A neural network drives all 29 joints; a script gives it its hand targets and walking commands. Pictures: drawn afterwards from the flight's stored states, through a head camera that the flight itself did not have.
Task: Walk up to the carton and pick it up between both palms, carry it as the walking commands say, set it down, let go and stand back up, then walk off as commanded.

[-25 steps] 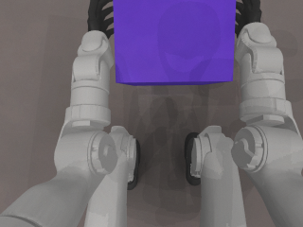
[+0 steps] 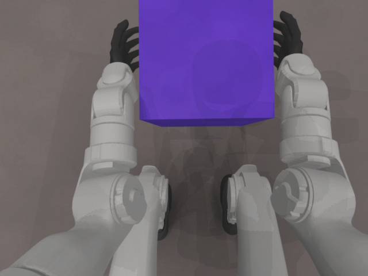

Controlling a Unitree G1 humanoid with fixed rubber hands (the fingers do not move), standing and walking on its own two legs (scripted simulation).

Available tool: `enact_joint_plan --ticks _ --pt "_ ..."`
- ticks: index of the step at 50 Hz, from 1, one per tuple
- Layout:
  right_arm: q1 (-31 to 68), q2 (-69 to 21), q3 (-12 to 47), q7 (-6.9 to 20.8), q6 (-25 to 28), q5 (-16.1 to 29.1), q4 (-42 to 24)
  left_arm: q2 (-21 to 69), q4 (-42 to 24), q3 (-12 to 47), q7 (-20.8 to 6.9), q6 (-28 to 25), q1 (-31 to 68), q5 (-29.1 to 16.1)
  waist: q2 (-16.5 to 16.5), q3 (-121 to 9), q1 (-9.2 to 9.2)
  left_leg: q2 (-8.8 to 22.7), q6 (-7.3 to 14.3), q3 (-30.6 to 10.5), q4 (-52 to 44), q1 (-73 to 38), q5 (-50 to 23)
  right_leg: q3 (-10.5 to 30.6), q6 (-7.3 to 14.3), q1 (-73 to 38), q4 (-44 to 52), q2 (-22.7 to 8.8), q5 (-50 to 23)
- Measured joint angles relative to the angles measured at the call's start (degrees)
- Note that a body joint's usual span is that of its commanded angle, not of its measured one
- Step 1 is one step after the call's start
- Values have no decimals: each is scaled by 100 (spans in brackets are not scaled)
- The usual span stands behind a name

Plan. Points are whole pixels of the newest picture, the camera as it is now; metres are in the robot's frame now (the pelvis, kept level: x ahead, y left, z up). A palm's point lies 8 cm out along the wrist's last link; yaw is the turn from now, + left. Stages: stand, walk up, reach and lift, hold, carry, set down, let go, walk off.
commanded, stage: reach and lift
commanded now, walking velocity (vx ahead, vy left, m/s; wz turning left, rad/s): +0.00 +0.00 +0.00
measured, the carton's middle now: (202, 70) +0.52 -0.03 -0.14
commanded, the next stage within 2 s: none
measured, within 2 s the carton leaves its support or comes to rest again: neither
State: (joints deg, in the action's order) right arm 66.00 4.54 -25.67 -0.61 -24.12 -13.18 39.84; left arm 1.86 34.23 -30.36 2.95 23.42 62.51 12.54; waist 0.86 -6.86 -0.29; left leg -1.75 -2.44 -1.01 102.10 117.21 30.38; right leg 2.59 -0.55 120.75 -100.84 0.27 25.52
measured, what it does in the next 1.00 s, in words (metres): rises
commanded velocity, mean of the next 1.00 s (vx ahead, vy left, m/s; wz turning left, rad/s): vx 0.00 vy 0.00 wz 0.00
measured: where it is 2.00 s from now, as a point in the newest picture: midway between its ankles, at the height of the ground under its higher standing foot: (195, 217)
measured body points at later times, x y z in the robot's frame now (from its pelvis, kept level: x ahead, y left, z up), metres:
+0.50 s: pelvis +0.01 +0.00 +0.06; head +0.26 -0.02 +0.43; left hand +0.50 +0.13 +0.00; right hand +0.50 -0.18 +0.00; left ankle +0.10 +0.13 -0.45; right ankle +0.12 -0.12 -0.45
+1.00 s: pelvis +0.03 +0.00 +0.12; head +0.23 -0.02 +0.52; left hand +0.48 +0.14 +0.08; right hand +0.48 -0.18 +0.07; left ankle +0.10 +0.13 -0.45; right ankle +0.12 -0.12 -0.45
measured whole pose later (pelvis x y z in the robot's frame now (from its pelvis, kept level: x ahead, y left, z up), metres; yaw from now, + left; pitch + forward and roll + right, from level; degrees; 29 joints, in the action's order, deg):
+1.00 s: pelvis +0.03 +0.00 +0.12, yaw -2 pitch +38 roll +1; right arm 49.1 -2.4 -26.1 0.4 -24.1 -16.5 35.2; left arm 6.7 30.8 -29.7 0.4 23.5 46.0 15.6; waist 0.8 -12.6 0.3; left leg -1.3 -1.7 -1.6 79.0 89.6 27.1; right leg 2.2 -0.6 92.5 -77.8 0.3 22.9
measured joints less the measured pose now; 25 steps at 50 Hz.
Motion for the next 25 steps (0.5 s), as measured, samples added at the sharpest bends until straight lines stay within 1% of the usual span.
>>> enact_joint_plan --ticks 25 --pt "-778 -373 -60 22 -76 -199 -219 233 -159 -53 -177 86 -748 220 -2 -426 37 18 42 -35 -1017 -1173 -125 -28 -12 -1215 1028 1 -91"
